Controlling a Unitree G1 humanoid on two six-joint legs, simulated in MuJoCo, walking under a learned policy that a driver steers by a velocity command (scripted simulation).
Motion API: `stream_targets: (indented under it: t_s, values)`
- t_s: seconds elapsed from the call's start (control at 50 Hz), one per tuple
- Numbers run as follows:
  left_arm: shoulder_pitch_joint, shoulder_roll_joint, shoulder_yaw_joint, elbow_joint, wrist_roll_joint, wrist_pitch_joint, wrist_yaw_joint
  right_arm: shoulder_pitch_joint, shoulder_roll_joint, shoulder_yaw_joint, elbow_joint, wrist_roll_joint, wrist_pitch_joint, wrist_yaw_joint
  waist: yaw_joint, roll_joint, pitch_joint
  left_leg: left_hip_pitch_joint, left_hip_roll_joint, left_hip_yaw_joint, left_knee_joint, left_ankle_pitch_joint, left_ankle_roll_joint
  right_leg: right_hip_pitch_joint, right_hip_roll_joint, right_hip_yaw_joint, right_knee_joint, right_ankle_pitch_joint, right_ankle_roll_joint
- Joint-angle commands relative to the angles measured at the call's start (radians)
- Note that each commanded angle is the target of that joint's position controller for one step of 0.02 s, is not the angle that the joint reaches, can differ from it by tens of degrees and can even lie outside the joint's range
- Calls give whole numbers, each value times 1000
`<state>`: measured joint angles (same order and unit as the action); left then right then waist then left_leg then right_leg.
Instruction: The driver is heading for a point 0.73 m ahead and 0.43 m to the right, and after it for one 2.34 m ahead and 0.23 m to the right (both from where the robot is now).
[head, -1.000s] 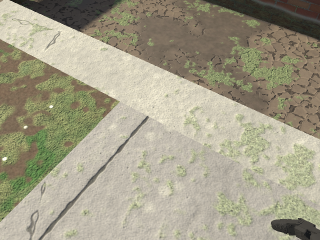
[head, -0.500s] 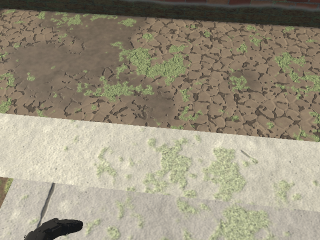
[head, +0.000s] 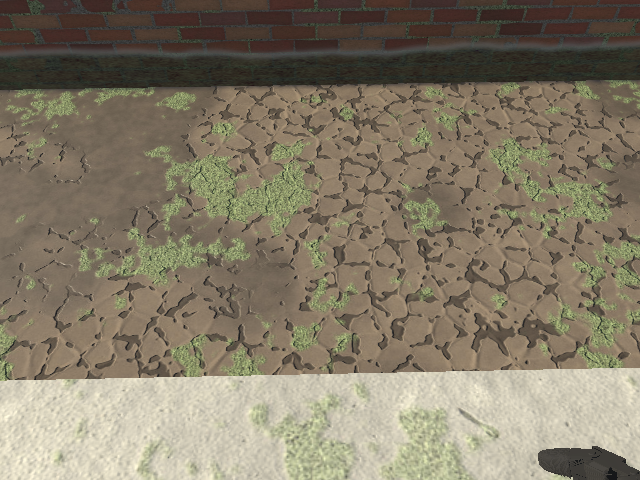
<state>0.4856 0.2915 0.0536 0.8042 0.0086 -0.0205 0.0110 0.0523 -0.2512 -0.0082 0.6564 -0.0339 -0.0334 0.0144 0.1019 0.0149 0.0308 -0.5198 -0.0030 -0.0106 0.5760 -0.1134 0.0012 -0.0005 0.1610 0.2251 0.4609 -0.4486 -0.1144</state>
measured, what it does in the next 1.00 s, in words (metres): walks ahead, turning right: left foot, then right foot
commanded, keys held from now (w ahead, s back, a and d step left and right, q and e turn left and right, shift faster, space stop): w+e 0.52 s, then w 0.48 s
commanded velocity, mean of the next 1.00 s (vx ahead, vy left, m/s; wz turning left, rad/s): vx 0.50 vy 0.00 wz -0.43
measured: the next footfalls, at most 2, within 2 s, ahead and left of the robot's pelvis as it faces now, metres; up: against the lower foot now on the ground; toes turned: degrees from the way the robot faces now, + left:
left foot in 0.02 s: +0.17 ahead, +0.11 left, +0.00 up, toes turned -2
right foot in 0.52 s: +0.30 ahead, -0.14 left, +0.00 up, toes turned -20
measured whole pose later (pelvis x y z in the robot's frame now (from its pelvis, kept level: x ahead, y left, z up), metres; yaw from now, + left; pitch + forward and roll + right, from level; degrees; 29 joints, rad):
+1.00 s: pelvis +0.39 -0.11 +0.00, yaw -25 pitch +0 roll -1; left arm 0.48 0.27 0.03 0.79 0.01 0.00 0.02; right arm 0.19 -0.22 -0.01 0.68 -0.01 0.04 0.01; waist 0.07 0.00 -0.02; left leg -0.48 -0.02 0.05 0.72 -0.26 0.04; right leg -0.06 0.15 0.05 0.50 -0.42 -0.12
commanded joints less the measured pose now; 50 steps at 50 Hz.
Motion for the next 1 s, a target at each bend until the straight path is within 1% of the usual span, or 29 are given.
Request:
stream_targets:
  t_s: [0.02,0.04,0.06,0.08,0.1,0.14,0.18,0.24,0.36,0.44,0.48,0.5,0.52,0.54,0.56,0.58,0.6,0.62,0.64,0.66,0.72,0.76,0.8,0.82,0.9,0.92,0.94,0.98,1.0]
  values:
    - [-91,91,14,-133,-19,-31,4,390,-238,-75,2,-23,-36,-40,-237,80,-286,656,245,-251,-104,-74,98,-302,-116,33,553,546,-3]
    - [49,49,11,-151,-28,-29,8,355,-307,-86,-20,-6,-20,-43,-149,285,-405,808,481,-671,-200,29,217,-541,38,-60,799,-159,33]
    - [39,137,24,-129,14,-17,21,285,-232,-79,-32,14,-2,-42,-133,149,-322,692,456,-700,-212,-119,235,-623,-63,-79,902,-72,34]
    - [-41,134,25,-131,31,-7,19,226,-133,-52,-41,15,1,-47,-133,71,-177,551,407,-559,-225,-161,224,-645,-91,-98,934,6,45]
    - [-90,103,19,-146,34,0,15,197,-89,-37,-38,8,-1,-45,-122,27,-93,444,352,-416,-259,-133,200,-642,-123,-113,903,62,52]
    - [-90,66,14,-157,29,26,-3,212,-86,-34,-16,3,-16,-43,-95,93,-36,328,278,-233,-294,7,161,-599,-152,-130,855,97,67]
    - [-100,50,15,-167,29,39,-10,255,-106,-41,1,6,-35,-35,-88,86,-53,314,275,-148,-286,186,164,-586,-142,-141,842,135,71]
    - [-185,40,16,-205,26,57,-17,285,-121,-43,15,11,-43,-32,-81,79,-35,326,291,-69,-289,200,160,-663,-147,-142,798,219,74]
    - [-373,-14,-15,-269,20,53,-49,322,-155,-44,28,6,-19,-43,-118,91,14,307,291,70,-266,102,136,-659,-166,-222,501,332,63]
    - [-436,-3,-17,-296,8,51,-60,351,-202,-57,38,5,-2,-35,-142,118,13,315,311,132,-227,157,110,-514,-143,-321,335,184,13]
    - [-375,15,-7,-281,7,44,-50,361,-230,-66,45,6,10,-37,-117,125,-20,359,319,171,-112,359,93,-406,-99,-346,266,84,-19]
    - [-238,21,5,-229,9,35,-39,346,-227,-67,45,16,19,-38,-53,73,-83,347,282,229,85,482,69,-243,-53,-349,169,142,-33]
    - [-71,59,28,-175,17,28,-24,349,-210,-60,32,24,25,-36,26,-19,-188,228,240,264,360,396,32,2,-64,-250,78,162,-58]
    - [-47,164,40,-179,10,22,-6,373,-54,-24,-7,7,26,-25,-25,-266,-224,-36,158,229,677,-435,-8,154,-369,173,22,243,-107]
    - [-50,227,59,-211,-22,31,1,306,-113,-34,-79,8,37,-25,17,-245,-290,-259,11,61,795,-442,-62,213,-502,568,-156,292,-253]
    - [-49,180,52,-178,-18,34,11,202,-162,-42,-100,10,33,-32,24,-129,-179,-338,68,-1,805,-377,-61,157,-492,458,-157,294,-267]
    - [-63,132,38,-154,-5,28,18,192,-158,-40,-94,21,24,-34,-8,-113,-89,-344,91,9,796,-342,-55,64,-459,352,-141,315,-253]
    - [-80,89,23,-137,0,20,15,220,-151,-37,-69,16,23,-38,-57,-59,-53,-279,117,-2,724,-317,-49,-34,-408,259,-142,334,-208]
    - [-110,58,11,-138,-4,13,12,259,-135,-32,-48,-2,32,-37,-97,-48,-59,-177,131,-10,653,-296,-55,-127,-362,189,-160,360,-167]
    - [-149,37,-1,-136,-5,6,8,275,-126,-32,-24,-3,44,-33,-123,-67,-43,-108,131,-12,612,-254,-58,-199,-325,129,-181,383,-143]
    - [-113,51,4,-106,-13,-10,-5,276,-113,-40,4,12,75,-24,-134,-58,-11,-101,110,2,516,-154,-46,-232,-287,75,-224,413,-134]
    - [-91,66,9,-98,-15,-11,-6,198,-88,-35,-14,11,77,-23,-118,-38,12,-135,107,5,404,-66,-33,-209,-283,54,-224,457,-122]
    - [-56,74,9,-82,-22,-19,-7,155,-71,-31,-21,6,78,-21,-105,-66,1,-99,88,17,324,14,-15,-208,-269,21,-210,507,-100]
    - [-27,76,10,-73,-21,-14,-5,132,-65,-33,-25,13,81,-17,-96,-75,8,-100,77,31,316,19,1,-191,-271,22,-190,578,-88]
    - [16,84,6,-60,-5,-4,10,84,-60,-34,-32,12,80,-8,-56,-91,-6,-70,21,68,307,-37,14,-149,-257,-26,-97,797,-68]
    - [-15,80,5,-75,4,1,11,64,-44,-28,-54,28,78,-6,-54,-100,-3,16,-14,85,263,-59,7,-206,-231,-45,-95,783,-73]
    - [-33,84,3,-82,10,7,10,58,-36,-24,-59,31,74,-2,-51,-132,-1,74,-38,101,245,-104,12,-234,-236,-40,-82,774,-79]
    - [-47,108,8,-76,15,12,21,167,-51,-32,-34,20,66,-10,-94,-122,-9,180,-61,74,157,-240,40,-204,-258,-21,26,925,-80]
    - [-92,133,16,-85,3,16,26,313,-69,-40,10,17,45,-17,-183,-44,-43,279,-42,32,-39,-207,78,-177,-260,-27,171,919,-80]
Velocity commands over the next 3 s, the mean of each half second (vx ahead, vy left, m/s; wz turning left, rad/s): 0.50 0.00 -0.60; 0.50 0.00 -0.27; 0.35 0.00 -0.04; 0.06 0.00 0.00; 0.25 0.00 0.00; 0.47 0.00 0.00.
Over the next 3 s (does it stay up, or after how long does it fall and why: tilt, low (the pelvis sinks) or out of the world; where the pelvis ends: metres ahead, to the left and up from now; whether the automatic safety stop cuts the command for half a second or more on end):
stays up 0.49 -0.25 0.00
